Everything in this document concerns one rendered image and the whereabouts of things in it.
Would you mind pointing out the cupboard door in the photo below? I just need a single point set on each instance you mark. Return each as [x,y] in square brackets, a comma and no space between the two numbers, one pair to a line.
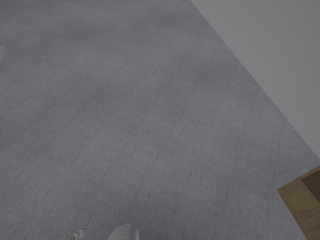
[312,182]

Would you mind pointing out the robot left thigh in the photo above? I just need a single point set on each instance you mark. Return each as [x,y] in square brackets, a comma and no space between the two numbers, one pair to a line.
[125,232]

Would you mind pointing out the robot left hand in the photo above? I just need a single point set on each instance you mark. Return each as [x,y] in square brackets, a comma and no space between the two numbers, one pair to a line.
[75,234]

